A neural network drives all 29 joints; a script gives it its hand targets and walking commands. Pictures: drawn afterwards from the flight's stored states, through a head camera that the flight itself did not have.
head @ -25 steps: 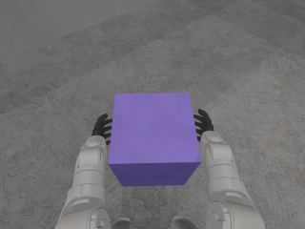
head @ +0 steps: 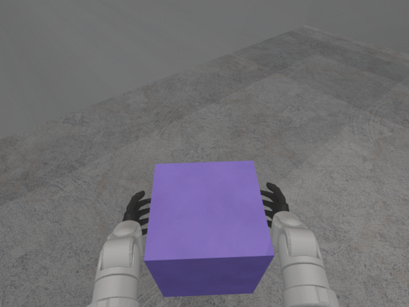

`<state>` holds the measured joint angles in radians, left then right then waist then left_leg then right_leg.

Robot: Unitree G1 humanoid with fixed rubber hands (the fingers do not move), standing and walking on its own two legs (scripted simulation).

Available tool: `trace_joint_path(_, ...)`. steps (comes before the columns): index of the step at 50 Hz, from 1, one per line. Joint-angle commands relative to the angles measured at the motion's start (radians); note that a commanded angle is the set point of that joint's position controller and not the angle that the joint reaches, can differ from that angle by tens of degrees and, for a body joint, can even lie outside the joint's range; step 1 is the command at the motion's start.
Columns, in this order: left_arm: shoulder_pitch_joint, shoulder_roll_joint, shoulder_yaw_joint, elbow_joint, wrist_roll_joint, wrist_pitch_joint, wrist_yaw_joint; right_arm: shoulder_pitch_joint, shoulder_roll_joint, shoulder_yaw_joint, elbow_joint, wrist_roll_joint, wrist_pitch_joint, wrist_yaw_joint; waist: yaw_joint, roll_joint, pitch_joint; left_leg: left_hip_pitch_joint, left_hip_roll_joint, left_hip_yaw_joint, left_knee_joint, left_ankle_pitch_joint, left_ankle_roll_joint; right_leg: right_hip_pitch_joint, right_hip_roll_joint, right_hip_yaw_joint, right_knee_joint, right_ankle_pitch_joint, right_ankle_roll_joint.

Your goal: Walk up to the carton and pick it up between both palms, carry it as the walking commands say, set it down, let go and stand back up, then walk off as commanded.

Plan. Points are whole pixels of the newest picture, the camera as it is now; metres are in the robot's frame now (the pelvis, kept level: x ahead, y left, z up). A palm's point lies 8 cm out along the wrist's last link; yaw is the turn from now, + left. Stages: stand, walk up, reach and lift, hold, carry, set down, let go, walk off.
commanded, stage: reach and lift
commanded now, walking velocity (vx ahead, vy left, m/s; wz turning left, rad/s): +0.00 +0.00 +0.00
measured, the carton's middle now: (206, 231) +0.30 +0.00 -0.04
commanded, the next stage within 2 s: hold in 1.30 s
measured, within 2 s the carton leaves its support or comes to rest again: neither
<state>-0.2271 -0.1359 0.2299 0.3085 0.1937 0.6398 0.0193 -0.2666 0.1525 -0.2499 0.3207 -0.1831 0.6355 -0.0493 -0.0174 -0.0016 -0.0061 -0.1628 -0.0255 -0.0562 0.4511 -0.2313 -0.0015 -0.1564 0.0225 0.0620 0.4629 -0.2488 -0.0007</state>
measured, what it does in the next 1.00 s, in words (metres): stands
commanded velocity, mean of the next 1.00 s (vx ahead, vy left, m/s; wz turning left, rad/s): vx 0.00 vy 0.00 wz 0.00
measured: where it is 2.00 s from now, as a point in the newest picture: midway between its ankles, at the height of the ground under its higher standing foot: outside the picture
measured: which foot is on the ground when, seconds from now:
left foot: down 0.00-1.00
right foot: down 0.00-1.00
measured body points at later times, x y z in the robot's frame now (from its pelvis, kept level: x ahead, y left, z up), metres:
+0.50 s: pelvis -0.03 +0.00 +0.00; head -0.06 +0.00 +0.45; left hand +0.28 +0.15 +0.03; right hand +0.29 -0.15 +0.03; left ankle +0.01 +0.12 -0.74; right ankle +0.00 -0.12 -0.74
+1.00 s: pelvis -0.01 +0.00 +0.00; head -0.04 +0.00 +0.45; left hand +0.28 +0.15 +0.03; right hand +0.29 -0.15 +0.03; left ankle +0.01 +0.12 -0.74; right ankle +0.00 -0.12 -0.74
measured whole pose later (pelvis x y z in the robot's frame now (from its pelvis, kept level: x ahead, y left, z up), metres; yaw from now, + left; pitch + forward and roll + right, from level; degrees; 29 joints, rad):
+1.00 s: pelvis -0.01 +0.00 +0.00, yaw -1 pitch -6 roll +0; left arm -0.24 -0.15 0.22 0.22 0.22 0.75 0.01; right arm -0.27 0.15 -0.24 0.25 -0.20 0.73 -0.03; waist 0.00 0.00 0.03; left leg -0.11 -0.02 -0.05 0.44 -0.22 0.00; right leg -0.10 0.03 0.08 0.44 -0.23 0.00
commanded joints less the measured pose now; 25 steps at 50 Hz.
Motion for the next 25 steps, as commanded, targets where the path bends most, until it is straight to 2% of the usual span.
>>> trace_joint_path(1,-0.701,-0.89,-0.642,-0.172,-0.239,-0.018,-0.227,-0.553,0.977,0.612,-0.059,0.205,0.015,0.254,-0.003,-0.035,-0.32,0.197,-0.052,-0.047,-0.051,0.292,0.002,0.078,0.052,0.037,-0.066,0.309,0.013)
trace_joint_path(3,-0.729,-0.879,-0.627,-0.194,-0.232,-0.002,-0.227,-0.565,0.973,0.602,-0.056,0.215,0.026,0.258,0.008,0.021,-0.299,0.176,-0.049,-0.042,-0.059,0.258,-0.001,0.09,0.051,0.038,-0.066,0.276,0.006)
trace_joint_path(4,-0.702,-0.89,-0.615,-0.165,-0.221,0.005,-0.229,-0.589,0.967,0.617,-0.081,0.226,0.026,0.259,0.024,0.028,-0.295,0.184,-0.054,-0.034,-0.053,0.252,0.002,0.08,0.047,0.038,-0.076,0.257,0.007)
trace_joint_path(5,-0.675,-0.893,-0.623,-0.169,-0.218,0.012,-0.227,-0.602,0.975,0.643,-0.116,0.233,0.031,0.26,0.031,0.008,-0.292,0.187,-0.053,-0.029,-0.054,0.264,0.003,0.098,0.047,0.039,-0.078,0.282,0.01)
trace_joint_path(6,-0.715,-0.913,-0.642,-0.189,-0.241,0.012,-0.227,-0.651,0.957,0.661,-0.152,0.248,0.03,0.264,0.025,0.017,-0.295,0.182,-0.045,-0.035,-0.055,0.268,-0.001,0.102,0.051,0.035,-0.069,0.275,0.007)
trace_joint_path(7,-0.735,-0.928,-0.668,-0.211,-0.25,0.016,-0.229,-0.636,0.968,0.664,-0.146,0.245,0.036,0.264,0.02,0.011,-0.332,0.195,-0.046,-0.032,-0.055,0.265,-0.001,0.109,0.055,0.033,-0.073,0.275,0.007)
trace_joint_path(8,-0.735,-0.908,-0.649,-0.185,-0.24,0.025,-0.233,-0.639,0.973,0.653,-0.127,0.232,0.048,0.26,0.022,-0.013,-0.314,0.173,-0.049,-0.027,-0.058,0.248,0.004,0.11,0.05,0.038,-0.084,0.276,0.013)
trace_joint_path(9,-0.748,-0.885,-0.631,-0.18,-0.238,0.029,-0.231,-0.641,0.937,0.631,-0.117,0.211,0.056,0.255,-0.002,-0.026,-0.269,0.165,-0.047,-0.022,-0.068,0.178,0.003,0.096,0.044,0.038,-0.096,0.2,0.013)
trace_joint_path(10,-0.743,-0.893,-0.629,-0.155,-0.228,0.038,-0.237,-0.633,0.94,0.617,-0.101,0.203,0.06,0.251,-0.004,-0.019,-0.271,0.168,-0.047,-0.02,-0.07,0.189,0.003,0.092,0.046,0.037,-0.101,0.212,0.012)
trace_joint_path(11,-0.774,-0.887,-0.65,-0.194,-0.237,0.033,-0.236,-0.627,0.957,0.621,-0.093,0.21,0.057,0.253,-0.005,0.008,-0.262,0.161,-0.052,-0.016,-0.07,0.165,0.0,0.088,0.037,0.044,-0.104,0.2,0.008)
trace_joint_path(12,-0.768,-0.893,-0.629,-0.188,-0.232,0.032,-0.235,-0.672,0.95,0.633,-0.115,0.222,0.056,0.258,0.019,-0.006,-0.271,0.167,-0.052,-0.015,-0.064,0.166,0.001,0.088,0.041,0.039,-0.097,0.183,0.008)
trace_joint_path(13,-0.814,-0.892,-0.635,-0.206,-0.244,0.028,-0.235,-0.695,0.949,0.628,-0.104,0.226,0.051,0.26,0.015,-0.006,-0.274,0.17,-0.049,-0.021,-0.054,0.156,-0.001,0.065,0.043,0.041,-0.09,0.164,0.003)
trace_joint_path(14,-0.782,-0.898,-0.603,-0.165,-0.231,0.037,-0.232,-0.718,0.938,0.623,-0.11,0.228,0.055,0.262,0.031,-0.006,-0.275,0.154,-0.046,-0.024,-0.057,0.151,0.001,0.081,0.047,0.039,-0.088,0.154,0.004)
trace_joint_path(15,-0.811,-0.897,-0.611,-0.164,-0.234,0.031,-0.235,-0.706,0.943,0.623,-0.077,0.215,0.055,0.261,0.028,-0.024,-0.27,0.158,-0.042,-0.023,-0.054,0.112,0.003,0.066,0.043,0.041,-0.093,0.114,0.004)
trace_joint_path(16,-0.812,-0.9,-0.605,-0.152,-0.225,0.038,-0.235,-0.718,0.944,0.619,-0.079,0.22,0.056,0.262,0.03,0.008,-0.245,0.142,-0.045,-0.013,-0.063,0.094,0.0,0.065,0.042,0.039,-0.096,0.103,0.002)
trace_joint_path(17,-0.849,-0.91,-0.618,-0.172,-0.239,0.029,-0.235,-0.754,0.966,0.621,-0.072,0.227,0.048,0.267,0.036,-0.011,-0.322,0.144,-0.042,-0.014,-0.05,0.083,0.003,0.084,0.043,0.041,-0.089,0.094,0.003)
trace_joint_path(18,-0.869,-0.906,-0.611,-0.173,-0.241,0.025,-0.237,-0.774,0.96,0.613,-0.074,0.233,0.041,0.269,0.039,-0.006,-0.331,0.146,-0.041,-0.018,-0.047,0.077,0.003,0.071,0.043,0.044,-0.085,0.083,-0.002)
trace_joint_path(20,-0.898,-0.913,-0.632,-0.183,-0.252,0.026,-0.236,-0.735,0.968,0.594,-0.023,0.226,0.046,0.269,0.016,0.004,-0.321,0.151,-0.04,-0.017,-0.045,0.093,0.0,0.065,0.044,0.044,-0.084,0.101,-0.003)
trace_joint_path(21,-0.859,-0.922,-0.61,-0.142,-0.241,0.031,-0.24,-0.752,0.967,0.598,-0.05,0.231,0.041,0.267,0.029,0.015,-0.322,0.139,-0.048,-0.008,-0.037,0.084,0.0,0.067,0.036,0.046,-0.088,0.091,-0.005)
trace_joint_path(22,-0.875,-0.928,-0.592,-0.116,-0.233,0.039,-0.245,-0.764,0.954,0.559,-0.015,0.212,0.044,0.267,0.022,0.03,-0.283,0.127,-0.044,-0.014,-0.045,0.046,-0.001,0.047,0.04,0.043,-0.094,0.044,-0.009)
trace_joint_path(23,-0.868,-0.934,-0.567,-0.073,-0.232,0.037,-0.246,-0.823,0.939,0.574,-0.056,0.218,0.036,0.266,0.021,-0.001,-0.28,0.124,-0.041,-0.016,-0.044,0.026,0.004,0.044,0.04,0.041,-0.089,0.02,-0.006)
trace_joint_path(25,-0.951,-0.937,-0.599,-0.133,-0.248,0.021,-0.249,-0.843,0.964,0.563,-0.006,0.224,0.034,0.276,0.022,-0.003,-0.332,0.139,-0.041,-0.014,-0.038,0.001,0.001,0.021,0.039,0.037,-0.089,-0.018,-0.007)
